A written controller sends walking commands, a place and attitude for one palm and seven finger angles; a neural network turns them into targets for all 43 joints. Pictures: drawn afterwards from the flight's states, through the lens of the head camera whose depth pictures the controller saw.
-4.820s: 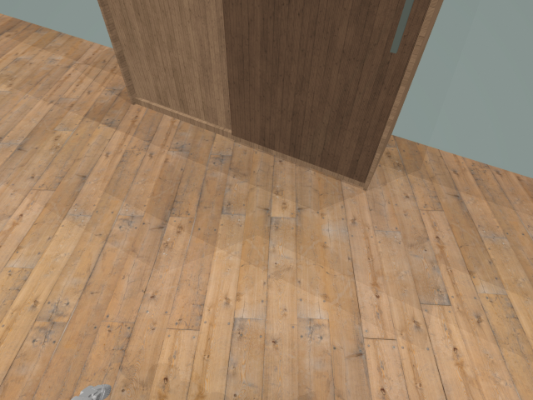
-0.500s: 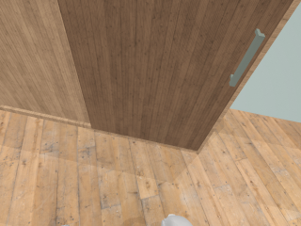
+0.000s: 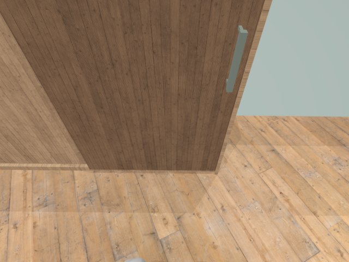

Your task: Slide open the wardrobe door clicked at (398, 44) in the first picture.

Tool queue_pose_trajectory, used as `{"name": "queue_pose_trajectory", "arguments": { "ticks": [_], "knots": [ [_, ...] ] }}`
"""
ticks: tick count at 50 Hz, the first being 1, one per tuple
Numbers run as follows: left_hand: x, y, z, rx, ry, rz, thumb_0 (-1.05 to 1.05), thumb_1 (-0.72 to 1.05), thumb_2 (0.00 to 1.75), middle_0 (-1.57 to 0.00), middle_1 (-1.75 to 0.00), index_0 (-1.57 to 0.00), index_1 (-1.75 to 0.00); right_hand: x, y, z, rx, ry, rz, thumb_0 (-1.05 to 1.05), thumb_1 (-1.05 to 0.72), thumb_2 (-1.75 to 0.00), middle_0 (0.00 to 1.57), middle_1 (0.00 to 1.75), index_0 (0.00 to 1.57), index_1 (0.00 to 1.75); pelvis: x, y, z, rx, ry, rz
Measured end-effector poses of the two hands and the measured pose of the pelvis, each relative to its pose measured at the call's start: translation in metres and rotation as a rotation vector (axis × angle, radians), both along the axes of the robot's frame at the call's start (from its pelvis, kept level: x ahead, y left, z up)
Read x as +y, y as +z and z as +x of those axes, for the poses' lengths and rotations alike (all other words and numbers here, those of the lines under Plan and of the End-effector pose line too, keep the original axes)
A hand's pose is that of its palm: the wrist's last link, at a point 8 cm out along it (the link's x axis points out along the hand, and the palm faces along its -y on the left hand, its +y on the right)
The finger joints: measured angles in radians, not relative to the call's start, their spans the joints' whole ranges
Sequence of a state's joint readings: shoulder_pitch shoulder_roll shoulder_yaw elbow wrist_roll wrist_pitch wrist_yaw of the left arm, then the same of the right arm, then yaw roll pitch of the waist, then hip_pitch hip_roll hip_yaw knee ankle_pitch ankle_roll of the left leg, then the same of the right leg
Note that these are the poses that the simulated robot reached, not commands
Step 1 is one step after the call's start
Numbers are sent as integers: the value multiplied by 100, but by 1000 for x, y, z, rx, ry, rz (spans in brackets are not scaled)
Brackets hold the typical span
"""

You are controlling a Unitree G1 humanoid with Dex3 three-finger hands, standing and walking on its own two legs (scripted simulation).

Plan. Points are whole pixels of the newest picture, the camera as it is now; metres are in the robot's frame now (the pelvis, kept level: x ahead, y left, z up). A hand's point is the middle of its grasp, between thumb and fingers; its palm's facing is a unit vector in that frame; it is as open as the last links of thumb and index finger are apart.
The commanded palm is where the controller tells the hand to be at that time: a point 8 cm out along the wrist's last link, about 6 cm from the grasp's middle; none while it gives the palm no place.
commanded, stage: take the last steps up to it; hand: right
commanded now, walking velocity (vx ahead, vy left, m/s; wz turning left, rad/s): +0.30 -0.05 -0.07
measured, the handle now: (234, 61) +0.74 -0.18 +0.08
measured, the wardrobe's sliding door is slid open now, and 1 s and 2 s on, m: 0.00 0.00 0.00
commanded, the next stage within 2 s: come to a stop and stand still in 0.66 s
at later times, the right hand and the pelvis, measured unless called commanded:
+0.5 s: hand out of the picture +0.06 -0.16 -0.18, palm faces +0.16 +0.98 -0.13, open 7.3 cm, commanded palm none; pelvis +0.14 -0.01 +0.00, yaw -3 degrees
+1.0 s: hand (252, 197) +0.35 -0.23 -0.17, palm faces +0.01 +0.97 -0.23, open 7.4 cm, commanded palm none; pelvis +0.27 -0.05 -0.01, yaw +0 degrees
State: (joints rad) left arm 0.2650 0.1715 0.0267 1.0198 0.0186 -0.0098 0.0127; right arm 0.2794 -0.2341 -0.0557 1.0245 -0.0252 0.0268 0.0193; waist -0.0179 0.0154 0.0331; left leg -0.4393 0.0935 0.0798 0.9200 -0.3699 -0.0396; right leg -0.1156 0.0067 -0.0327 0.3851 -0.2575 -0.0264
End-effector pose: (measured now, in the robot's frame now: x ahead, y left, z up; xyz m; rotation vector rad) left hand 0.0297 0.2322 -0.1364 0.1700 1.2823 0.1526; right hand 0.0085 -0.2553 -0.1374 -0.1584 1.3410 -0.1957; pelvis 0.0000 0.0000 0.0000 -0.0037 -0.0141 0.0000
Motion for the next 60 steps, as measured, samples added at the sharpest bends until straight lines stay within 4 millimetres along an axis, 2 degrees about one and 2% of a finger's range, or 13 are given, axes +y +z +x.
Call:
{"name": "queue_pose_trajectory", "arguments": {
  "ticks": [7,11,17,22,28,31,34,39,43,46,49,53,60],
  "knots": [
    [12,-28,-31,161,51,-54,0,91,89,-20,-30,-20,-30,25,1,61,-102,35,-24,1,-91,-90,20,30,19,30,18,-13,31,-1,-15,-24],
    [20,-31,-18,213,31,-65,0,91,89,-20,-30,-20,-30,43,2,70,-133,-9,-12,0,-91,-90,20,30,20,30,23,-12,51,-13,-38,-8],
    [20,-13,57,105,12,-55,0,91,90,-19,-30,-20,-29,59,3,54,-8,-56,35,0,-92,-90,20,30,20,30,19,1,86,-1,-46,-8],
    [1,-5,134,14,-42,-47,0,91,90,-19,-30,-19,-29,60,-3,44,97,-104,91,1,-92,-90,20,30,20,30,3,1,116,5,-52,3],
    [-40,-8,228,-107,-120,-16,0,91,90,-19,-30,-19,-29,32,-26,50,205,-165,129,1,-91,-90,20,30,20,30,-33,-18,162,1,-54,35],
    [-59,-8,251,-145,-113,-5,0,91,90,-19,-30,-20,-29,9,-33,74,228,-144,118,1,-91,-90,20,30,20,30,-46,-21,178,-7,-38,16],
    [-69,-4,257,-146,-61,-8,-1,92,89,-20,-30,-20,-30,-14,-27,118,177,-101,90,1,-91,-90,20,30,20,30,-54,-14,193,-2,-22,6],
    [-67,0,256,-103,-17,8,-3,95,89,-20,-30,-20,-30,-40,-12,206,26,-37,38,1,-91,-90,20,30,19,30,-63,-4,219,14,-11,-8],
    [-69,-7,246,-16,1,-9,-2,94,89,-20,-30,-20,-30,-43,-4,270,-80,4,9,0,-92,-90,19,30,19,30,-62,-3,239,11,-17,-15],
    [-70,-18,239,48,24,-35,-1,93,89,-20,-30,-20,-30,-36,-3,306,-136,32,-4,0,-92,-90,19,30,19,30,-57,-8,253,-1,-16,-29],
    [-71,-27,237,91,64,-65,-1,92,89,-20,-30,-20,-30,-26,-3,327,-145,62,-7,0,-91,-90,19,30,19,30,-52,-11,264,-4,-6,-21],
    [-71,-30,236,124,89,-78,0,91,89,-20,-30,-20,-30,-16,-5,341,-137,74,5,0,-91,-90,20,30,19,30,-48,-12,270,9,-23,-9],
    [-72,-23,237,140,76,-29,0,91,89,-20,-30,-20,-29,-20,-19,335,-120,29,39,0,-91,-90,20,30,20,30,-55,-15,263,5,-24,-3]
  ]
}}
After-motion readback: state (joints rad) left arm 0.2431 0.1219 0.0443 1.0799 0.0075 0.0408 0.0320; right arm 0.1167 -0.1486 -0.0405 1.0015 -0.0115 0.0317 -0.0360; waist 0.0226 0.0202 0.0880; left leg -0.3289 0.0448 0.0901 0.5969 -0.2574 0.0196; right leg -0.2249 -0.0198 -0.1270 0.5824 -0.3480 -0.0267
